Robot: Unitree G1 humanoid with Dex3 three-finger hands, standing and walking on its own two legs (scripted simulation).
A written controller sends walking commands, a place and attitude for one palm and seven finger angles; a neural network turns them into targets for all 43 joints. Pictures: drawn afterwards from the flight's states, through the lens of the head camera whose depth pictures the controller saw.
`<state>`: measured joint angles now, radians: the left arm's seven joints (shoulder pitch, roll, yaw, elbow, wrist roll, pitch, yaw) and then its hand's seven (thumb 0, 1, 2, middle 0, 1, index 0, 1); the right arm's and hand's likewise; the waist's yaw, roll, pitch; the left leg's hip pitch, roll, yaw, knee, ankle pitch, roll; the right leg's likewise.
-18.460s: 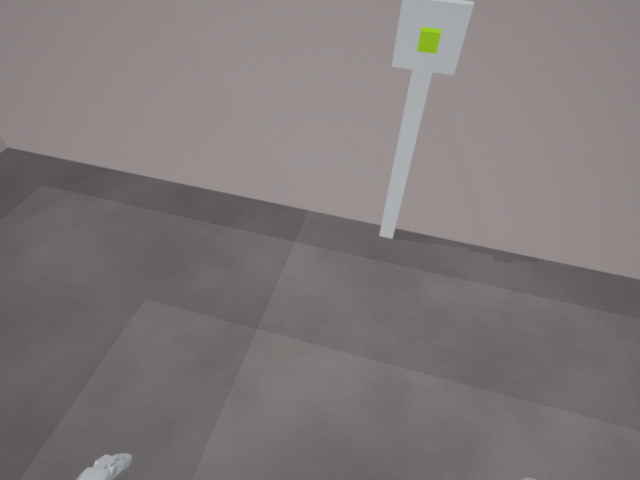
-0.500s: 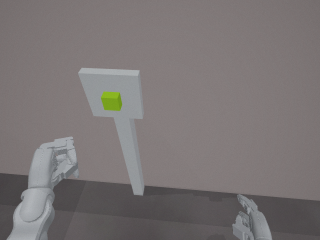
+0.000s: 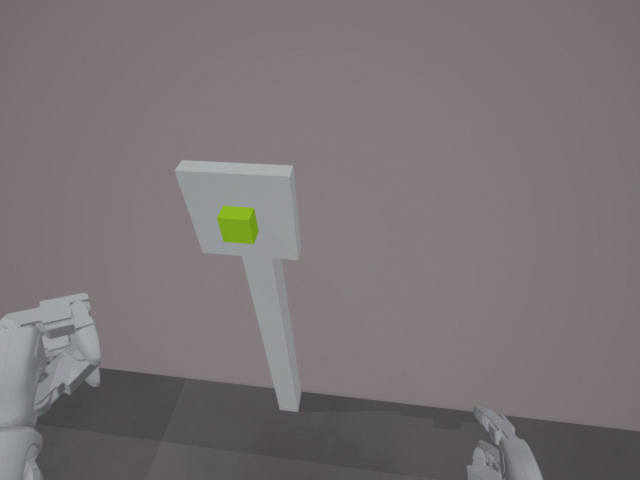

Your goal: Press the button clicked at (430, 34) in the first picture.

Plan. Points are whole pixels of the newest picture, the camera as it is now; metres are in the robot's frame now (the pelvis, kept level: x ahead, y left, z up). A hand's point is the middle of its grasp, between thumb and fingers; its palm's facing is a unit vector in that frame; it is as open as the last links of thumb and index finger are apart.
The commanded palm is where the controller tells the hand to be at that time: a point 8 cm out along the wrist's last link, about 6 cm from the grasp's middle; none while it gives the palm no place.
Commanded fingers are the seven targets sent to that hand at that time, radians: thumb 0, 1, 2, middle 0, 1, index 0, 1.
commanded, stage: draw the hand back to the body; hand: left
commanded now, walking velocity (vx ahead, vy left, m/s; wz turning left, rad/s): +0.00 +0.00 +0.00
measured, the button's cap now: (239, 223) +0.47 +0.20 +0.06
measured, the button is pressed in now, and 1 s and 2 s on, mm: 0 0 0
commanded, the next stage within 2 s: step back with the hand held close in 0.26 s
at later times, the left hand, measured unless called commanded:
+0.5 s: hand (94, 355) +0.17 +0.23 +0.17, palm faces +0.40 -0.81 -0.43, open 3.1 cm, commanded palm +0.12 +0.27 +0.17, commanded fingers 0.00 0.90 0.90 -1.30 -1.50 -1.30 -1.50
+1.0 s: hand (35, 419) +0.12 +0.26 +0.15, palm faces +0.33 -0.81 -0.49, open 3.1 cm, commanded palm +0.06 +0.30 +0.17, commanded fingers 0.00 0.90 0.90 -1.30 -1.50 -1.30 -1.50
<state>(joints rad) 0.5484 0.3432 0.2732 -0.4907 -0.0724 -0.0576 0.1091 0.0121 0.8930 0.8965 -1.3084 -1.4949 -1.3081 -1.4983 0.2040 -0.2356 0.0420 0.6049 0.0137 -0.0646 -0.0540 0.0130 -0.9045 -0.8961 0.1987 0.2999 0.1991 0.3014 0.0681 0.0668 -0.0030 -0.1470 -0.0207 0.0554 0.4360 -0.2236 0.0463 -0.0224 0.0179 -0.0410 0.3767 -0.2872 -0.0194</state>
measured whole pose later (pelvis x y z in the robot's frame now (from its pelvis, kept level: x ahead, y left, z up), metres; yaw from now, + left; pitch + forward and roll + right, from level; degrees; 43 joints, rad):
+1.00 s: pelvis -0.07 +0.02 -0.01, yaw -1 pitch +0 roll -2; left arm 0.64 0.40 0.37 -0.57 -0.05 -0.18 0.13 0.01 0.89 0.90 -1.31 -1.49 -1.31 -1.50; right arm 0.19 -0.23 0.01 0.51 0.02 0.01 -0.07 0.01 -0.91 -0.90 0.20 0.30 0.20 0.30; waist 0.00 0.04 0.02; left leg -0.39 -0.02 0.07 0.53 -0.15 0.09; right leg -0.29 0.01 -0.03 0.52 -0.24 0.01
